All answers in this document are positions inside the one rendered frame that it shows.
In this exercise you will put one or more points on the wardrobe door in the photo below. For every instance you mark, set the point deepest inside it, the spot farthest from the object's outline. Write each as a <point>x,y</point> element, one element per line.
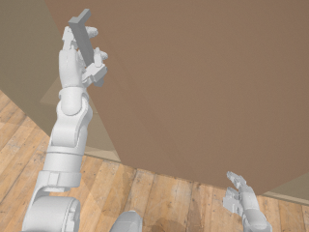
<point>298,187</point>
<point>197,88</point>

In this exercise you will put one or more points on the left robot upper arm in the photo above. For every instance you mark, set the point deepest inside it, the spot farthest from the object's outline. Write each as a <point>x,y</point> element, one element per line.
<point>53,214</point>

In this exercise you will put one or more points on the robot left forearm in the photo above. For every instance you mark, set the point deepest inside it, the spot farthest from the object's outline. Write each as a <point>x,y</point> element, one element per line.
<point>66,147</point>

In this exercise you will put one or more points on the right robot hand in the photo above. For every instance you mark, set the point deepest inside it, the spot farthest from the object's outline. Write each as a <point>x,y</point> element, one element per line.
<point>239,201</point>

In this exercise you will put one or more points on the robot right forearm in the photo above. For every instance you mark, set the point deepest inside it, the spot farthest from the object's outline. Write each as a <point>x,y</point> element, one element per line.
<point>254,220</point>

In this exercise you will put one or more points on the left robot hand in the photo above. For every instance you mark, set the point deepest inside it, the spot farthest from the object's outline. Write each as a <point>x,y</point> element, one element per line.
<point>72,65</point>

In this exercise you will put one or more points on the handle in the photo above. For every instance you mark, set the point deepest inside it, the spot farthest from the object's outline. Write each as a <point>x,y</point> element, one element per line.
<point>77,26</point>

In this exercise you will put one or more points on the left robot thigh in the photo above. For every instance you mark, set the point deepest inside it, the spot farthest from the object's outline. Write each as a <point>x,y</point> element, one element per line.
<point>128,221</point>

